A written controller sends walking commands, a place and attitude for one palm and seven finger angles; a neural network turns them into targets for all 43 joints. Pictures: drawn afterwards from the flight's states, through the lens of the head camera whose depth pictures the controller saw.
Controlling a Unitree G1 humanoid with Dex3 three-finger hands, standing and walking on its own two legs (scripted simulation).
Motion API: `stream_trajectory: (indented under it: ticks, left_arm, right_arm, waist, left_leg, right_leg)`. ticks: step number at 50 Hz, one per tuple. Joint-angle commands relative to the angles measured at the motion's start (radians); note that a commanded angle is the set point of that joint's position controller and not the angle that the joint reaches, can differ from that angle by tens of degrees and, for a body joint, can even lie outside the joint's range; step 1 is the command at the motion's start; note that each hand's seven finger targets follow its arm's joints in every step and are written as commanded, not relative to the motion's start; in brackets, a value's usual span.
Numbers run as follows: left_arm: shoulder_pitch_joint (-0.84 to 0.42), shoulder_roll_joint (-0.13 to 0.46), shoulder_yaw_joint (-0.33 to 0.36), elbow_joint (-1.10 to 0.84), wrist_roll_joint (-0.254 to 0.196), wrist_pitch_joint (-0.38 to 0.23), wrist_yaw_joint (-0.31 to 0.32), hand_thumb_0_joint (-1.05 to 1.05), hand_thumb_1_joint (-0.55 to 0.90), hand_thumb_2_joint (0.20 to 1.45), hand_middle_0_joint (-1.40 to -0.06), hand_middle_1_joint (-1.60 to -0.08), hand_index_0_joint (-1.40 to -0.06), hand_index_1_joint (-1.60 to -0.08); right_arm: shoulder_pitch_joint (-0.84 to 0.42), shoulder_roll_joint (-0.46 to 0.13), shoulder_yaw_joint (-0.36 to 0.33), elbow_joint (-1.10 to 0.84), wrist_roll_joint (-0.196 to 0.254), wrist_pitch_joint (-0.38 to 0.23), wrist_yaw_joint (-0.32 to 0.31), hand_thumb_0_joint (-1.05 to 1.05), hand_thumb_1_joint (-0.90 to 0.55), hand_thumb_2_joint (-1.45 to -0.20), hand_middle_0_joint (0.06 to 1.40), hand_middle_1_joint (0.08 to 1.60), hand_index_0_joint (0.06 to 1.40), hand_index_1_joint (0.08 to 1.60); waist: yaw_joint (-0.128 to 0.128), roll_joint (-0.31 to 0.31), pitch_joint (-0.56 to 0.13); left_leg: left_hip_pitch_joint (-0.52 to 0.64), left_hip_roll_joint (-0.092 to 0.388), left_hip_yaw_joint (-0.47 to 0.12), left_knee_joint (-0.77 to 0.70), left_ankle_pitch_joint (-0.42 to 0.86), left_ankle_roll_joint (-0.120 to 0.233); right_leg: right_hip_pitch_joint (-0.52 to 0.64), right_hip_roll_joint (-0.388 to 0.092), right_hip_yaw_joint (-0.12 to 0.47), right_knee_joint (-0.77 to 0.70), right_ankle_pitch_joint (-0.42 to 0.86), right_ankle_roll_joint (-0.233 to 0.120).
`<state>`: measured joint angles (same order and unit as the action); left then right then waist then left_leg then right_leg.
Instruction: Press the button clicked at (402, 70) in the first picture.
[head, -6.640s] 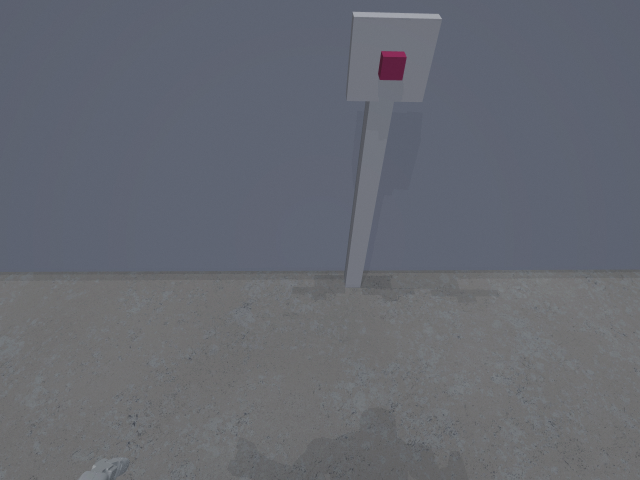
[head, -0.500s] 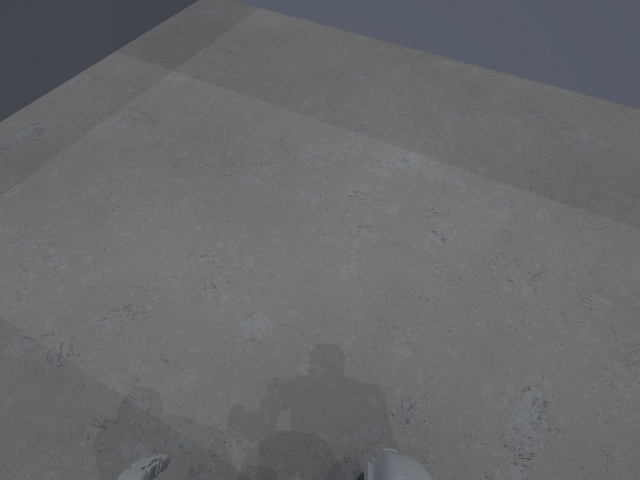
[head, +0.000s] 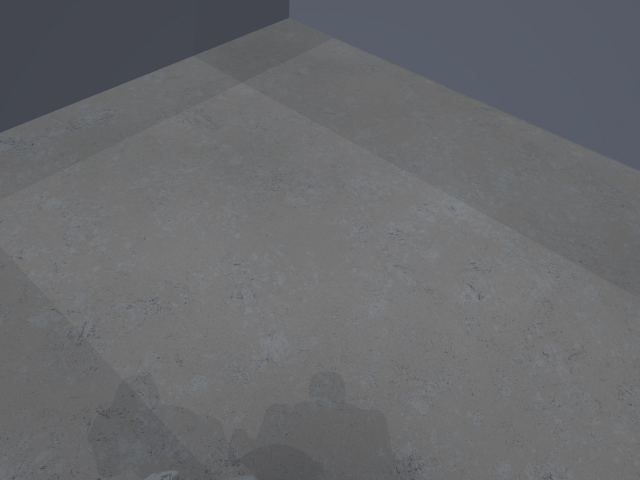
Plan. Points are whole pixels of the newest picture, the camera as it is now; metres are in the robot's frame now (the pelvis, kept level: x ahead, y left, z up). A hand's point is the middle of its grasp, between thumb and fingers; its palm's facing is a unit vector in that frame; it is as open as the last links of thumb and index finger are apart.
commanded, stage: turn to face it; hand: left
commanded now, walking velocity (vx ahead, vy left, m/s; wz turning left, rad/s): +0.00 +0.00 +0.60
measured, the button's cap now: out of the picture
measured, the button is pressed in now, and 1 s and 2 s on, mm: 0 0 0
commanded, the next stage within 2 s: none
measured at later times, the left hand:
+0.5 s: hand out of the picture +0.03 +0.16 -0.13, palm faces +0.29 -0.92 -0.28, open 7.4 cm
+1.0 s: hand out of the picture -0.15 +0.15 -0.16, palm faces +0.60 -0.75 -0.28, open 7.4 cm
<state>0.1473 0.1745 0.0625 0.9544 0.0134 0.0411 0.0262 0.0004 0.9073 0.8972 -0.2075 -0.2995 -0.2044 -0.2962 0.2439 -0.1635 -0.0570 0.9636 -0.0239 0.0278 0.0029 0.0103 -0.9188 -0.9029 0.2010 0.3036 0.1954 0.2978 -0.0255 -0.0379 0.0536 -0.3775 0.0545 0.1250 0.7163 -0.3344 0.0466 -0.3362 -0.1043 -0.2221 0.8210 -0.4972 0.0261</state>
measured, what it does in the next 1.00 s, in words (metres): steps on the spot, turning left: right foot, then left foot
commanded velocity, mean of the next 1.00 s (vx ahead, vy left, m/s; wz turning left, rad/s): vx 0.00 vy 0.00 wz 0.60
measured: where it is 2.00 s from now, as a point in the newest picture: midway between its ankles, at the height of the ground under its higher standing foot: outside the picture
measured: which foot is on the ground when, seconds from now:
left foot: down 0.00-0.46, up 0.48-0.90, down 0.92-1.00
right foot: up 0.00-0.44, down 0.46-0.92, up 0.94-1.00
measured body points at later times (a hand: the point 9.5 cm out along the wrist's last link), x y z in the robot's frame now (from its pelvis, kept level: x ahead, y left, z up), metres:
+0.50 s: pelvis -0.03 -0.06 +0.01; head +0.00 -0.08 +0.46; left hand +0.01 +0.21 -0.11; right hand +0.10 -0.30 -0.14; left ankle +0.02 +0.08 -0.70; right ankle -0.01 -0.18 -0.72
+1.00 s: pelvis -0.05 -0.05 +0.01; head -0.02 -0.01 +0.45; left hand -0.19 +0.19 -0.14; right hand +0.20 -0.19 -0.12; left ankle -0.12 +0.04 -0.72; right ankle -0.01 -0.18 -0.67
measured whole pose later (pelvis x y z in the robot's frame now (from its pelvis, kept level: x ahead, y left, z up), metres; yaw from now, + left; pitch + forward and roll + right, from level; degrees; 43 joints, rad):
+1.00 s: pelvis -0.05 -0.05 +0.01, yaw +35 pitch +1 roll +1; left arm 0.25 0.27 0.08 0.94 0.02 0.07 0.02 0.01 0.91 0.90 -0.20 -0.30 -0.20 -0.30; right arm 0.12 -0.22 -0.06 0.89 -0.01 0.03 0.02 0.01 -0.91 -0.90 0.20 0.30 0.20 0.30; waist 0.02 -0.05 0.09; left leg -0.30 0.01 0.06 0.61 -0.33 0.02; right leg -0.41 -0.16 -0.13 1.01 -0.55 0.08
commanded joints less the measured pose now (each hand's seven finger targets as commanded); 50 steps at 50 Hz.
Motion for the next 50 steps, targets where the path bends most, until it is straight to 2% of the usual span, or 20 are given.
stream_trajectory:
  ticks: [1,5,8,14,18,21,22,23,24,25,28,30,35,40,42,44,45,46,47,50]
  left_arm:
    - [-0.053,0.079,0.035,-0.109,0.012,-0.015,-0.004,0.000,0.900,0.900,-0.200,-0.300,-0.200,-0.300]
    - [0.013,0.100,0.037,-0.072,0.006,-0.018,-0.012,0.000,0.900,0.900,-0.200,-0.300,-0.200,-0.300]
    - [0.006,0.108,0.033,-0.077,0.003,-0.014,-0.010,0.000,0.900,0.900,-0.200,-0.300,-0.200,-0.300]
    - [-0.019,0.120,0.031,-0.101,0.000,-0.007,-0.005,0.000,0.900,0.900,-0.200,-0.300,-0.200,-0.300]
    - [0.034,0.119,0.026,-0.106,-0.006,-0.010,-0.002,0.000,0.900,0.900,-0.200,-0.300,-0.200,-0.300]
    - [0.174,0.143,0.038,-0.080,-0.008,-0.021,0.002,0.000,0.900,0.900,-0.200,-0.300,-0.200,-0.300]
    - [0.207,0.210,0.052,-0.081,0.005,-0.030,0.009,0.000,0.900,0.900,-0.200,-0.300,-0.200,-0.300]
    - [0.169,0.320,0.067,-0.112,0.022,-0.036,0.016,0.000,0.900,0.900,-0.200,-0.300,-0.200,-0.300]
    - [0.090,0.298,0.052,-0.140,0.008,-0.030,0.021,0.000,0.900,0.900,-0.200,-0.300,-0.200,-0.300]
    - [-0.001,0.239,0.042,-0.158,0.009,-0.040,0.020,0.000,0.900,0.900,-0.200,-0.300,-0.200,-0.300]
    - [-0.053,0.171,0.017,-0.159,0.006,-0.051,0.012,0.000,0.900,0.900,-0.200,-0.300,-0.200,-0.300]
    - [0.008,0.177,0.017,-0.143,0.009,-0.056,0.011,0.000,0.900,0.900,-0.200,-0.300,-0.200,-0.300]
    - [0.135,0.210,0.026,-0.100,0.014,-0.050,0.009,0.000,0.900,0.900,-0.200,-0.300,-0.200,-0.300]
    - [0.144,0.248,0.042,-0.093,0.020,-0.042,0.006,0.000,0.900,0.900,-0.200,-0.300,-0.200,-0.300]
    - [0.142,0.257,0.045,-0.085,0.017,-0.037,0.003,0.000,0.900,0.900,-0.200,-0.300,-0.200,-0.300]
    - [0.129,0.247,0.046,-0.085,0.004,-0.031,-0.002,0.000,0.900,0.900,-0.200,-0.300,-0.200,-0.300]
    - [0.127,0.208,0.043,-0.112,-0.004,-0.028,-0.007,0.000,0.900,0.900,-0.200,-0.300,-0.200,-0.300]
    - [0.067,0.140,0.019,-0.162,-0.005,-0.027,-0.012,0.000,0.900,0.900,-0.200,-0.300,-0.200,-0.300]
    - [0.013,0.168,0.020,-0.174,0.004,-0.015,-0.005,0.000,0.900,0.900,-0.200,-0.300,-0.200,-0.300]
    - [-0.007,0.162,0.030,-0.141,0.002,-0.013,-0.009,0.000,0.900,0.900,-0.200,-0.300,-0.200,-0.300]
  right_arm:
    - [0.105,-0.212,-0.050,-0.050,-0.007,-0.023,-0.025,0.000,-0.900,-0.900,0.200,0.300,0.200,0.300]
    - [0.038,-0.202,-0.042,-0.082,0.001,-0.036,-0.028,0.000,-0.900,-0.900,0.200,0.300,0.200,0.300]
    - [0.053,-0.218,-0.049,-0.078,0.003,-0.032,-0.025,0.000,-0.900,-0.900,0.200,0.300,0.200,0.300]
    - [0.033,-0.244,-0.060,-0.081,-0.002,-0.012,-0.011,0.000,-0.900,-0.900,0.200,0.300,0.200,0.300]
    - [-0.026,-0.265,-0.070,-0.105,-0.006,0.002,-0.005,0.000,-0.900,-0.900,0.200,0.300,0.200,0.300]
    - [-0.086,-0.253,-0.078,-0.136,0.000,0.013,0.002,0.000,-0.900,-0.900,0.200,0.300,0.200,0.300]
    - [-0.073,-0.193,-0.073,-0.146,0.007,0.018,0.007,0.000,-0.900,-0.900,0.200,0.300,0.200,0.300]
    - [-0.068,-0.128,-0.060,-0.175,0.010,0.016,0.008,0.000,-0.900,-0.900,0.200,0.300,0.200,0.300]
    - [-0.108,-0.200,-0.073,-0.175,-0.005,0.015,0.010,0.000,-0.900,-0.900,0.200,0.300,0.200,0.300]
    - [-0.081,-0.199,-0.075,-0.156,-0.008,0.024,0.018,0.000,-0.900,-0.900,0.200,0.300,0.200,0.300]
    - [-0.023,-0.173,-0.070,-0.105,-0.004,0.035,0.029,0.000,-0.900,-0.900,0.200,0.300,0.200,0.300]
    - [-0.033,-0.158,-0.061,-0.104,-0.002,0.034,0.031,0.000,-0.900,-0.900,0.200,0.300,0.200,0.300]
    - [-0.146,-0.151,-0.048,-0.135,0.002,0.035,0.030,0.000,-0.900,-0.900,0.200,0.300,0.200,0.300]
    - [-0.168,-0.138,-0.030,-0.147,0.011,0.017,0.029,0.000,-0.900,-0.900,0.200,0.300,0.200,0.300]
    - [-0.134,-0.143,-0.028,-0.141,0.013,0.009,0.025,0.000,-0.900,-0.900,0.200,0.300,0.200,0.300]
    - [-0.049,-0.186,-0.040,-0.123,0.009,-0.002,0.024,0.000,-0.900,-0.900,0.200,0.300,0.200,0.300]
    - [0.020,-0.288,-0.064,-0.114,0.003,-0.014,0.017,0.000,-0.900,-0.900,0.200,0.300,0.200,0.300]
    - [0.083,-0.380,-0.087,-0.099,0.010,-0.015,0.008,0.000,-0.900,-0.900,0.200,0.300,0.200,0.300]
    - [0.124,-0.374,-0.083,-0.070,0.010,-0.007,0.003,0.000,-0.900,-0.900,0.200,0.300,0.200,0.300]
    - [-0.030,-0.284,-0.058,-0.108,0.001,-0.012,-0.015,0.000,-0.900,-0.900,0.200,0.300,0.200,0.300]
  waist:
    - [-0.025,0.251,-0.083]
    - [0.000,0.129,-0.157]
    - [-0.013,0.111,-0.169]
    - [-0.026,0.190,-0.103]
    - [0.001,0.221,-0.099]
    - [0.062,0.187,-0.127]
    - [0.078,0.004,-0.133]
    - [0.084,-0.307,-0.091]
    - [0.065,-0.199,-0.051]
    - [0.010,-0.144,-0.008]
    - [-0.034,-0.122,0.046]
    - [-0.010,-0.114,0.017]
    - [0.060,-0.144,-0.013]
    - [0.081,-0.198,-0.076]
    - [0.068,-0.196,-0.108]
    - [0.016,-0.114,-0.165]
    - [-0.026,0.120,-0.221]
    - [-0.065,0.358,-0.216]
    - [-0.077,0.246,-0.213]
    - [-0.024,0.235,-0.096]
  left_leg:
    - [0.189,0.301,-0.474,-0.420,0.348,0.121]
    - [0.266,0.211,-0.325,-0.377,0.469,0.089]
    - [0.305,0.203,-0.347,-0.375,0.473,0.108]
    - [0.201,0.188,-0.439,-0.414,0.266,0.121]
    - [0.091,0.158,-0.497,-0.405,0.190,0.114]
    - [-0.061,0.072,-0.461,-0.346,0.070,0.040]
    - [-0.211,-0.028,-0.368,-0.160,-0.051,-0.029]
    - [-0.373,-0.154,-0.171,0.156,-0.202,-0.110]
    - [-0.289,-0.076,-0.216,0.327,-0.205,-0.087]
    - [-0.260,-0.053,-0.228,0.409,-0.119,-0.082]
    - [-0.244,-0.028,-0.161,0.522,-0.001,-0.111]
    - [-0.249,-0.026,-0.130,0.486,0.009,-0.127]
    - [-0.228,-0.008,-0.085,0.309,-0.060,-0.141]
    - [-0.086,-0.015,-0.023,0.059,-0.111,-0.118]
    - [-0.007,-0.035,0.007,-0.070,-0.058,-0.105]
    - [0.196,-0.031,-0.019,-0.297,0.164,-0.082]
    - [0.403,0.140,-0.246,-0.336,0.430,-0.004]
    - [0.500,0.368,-0.524,-0.324,0.900,0.133]
    - [0.458,0.390,-0.453,-0.295,0.893,0.187]
    - [0.274,0.232,-0.361,-0.323,0.655,0.125]
  right_leg:
    - [-0.290,0.001,0.213,0.402,0.010,0.027]
    - [-0.255,0.007,0.221,0.371,0.128,0.053]
    - [-0.241,0.016,0.221,0.283,0.116,0.066]
    - [-0.161,0.039,0.218,0.125,0.062,0.066]
    - [-0.009,0.077,0.209,-0.069,0.058,0.045]
    - [0.249,0.086,0.174,-0.376,0.213,0.024]
    - [0.369,-0.068,0.324,-0.546,0.114,-0.030]
    - [0.329,-0.373,0.668,-0.669,-0.020,-0.138]
    - [0.118,-0.408,0.605,-0.667,0.010,-0.162]
    - [0.036,-0.329,0.494,-0.659,0.034,-0.142]
    - [0.037,-0.204,0.282,-0.568,0.301,-0.101]
    - [0.134,-0.194,0.215,-0.528,0.409,-0.103]
    - [0.259,-0.246,0.189,-0.491,0.539,-0.133]
    - [0.292,-0.282,0.142,-0.405,0.699,-0.144]
    - [0.301,-0.274,0.100,-0.339,0.749,-0.118]
    - [0.216,-0.240,0.040,-0.166,0.686,-0.047]
    - [-0.004,-0.154,0.004,0.038,0.428,0.021]
    - [-0.277,-0.036,0.051,0.227,-0.179,0.080]
    - [-0.274,-0.044,0.149,0.324,-0.172,0.062]
    - [-0.263,-0.039,0.207,0.363,0.010,0.065]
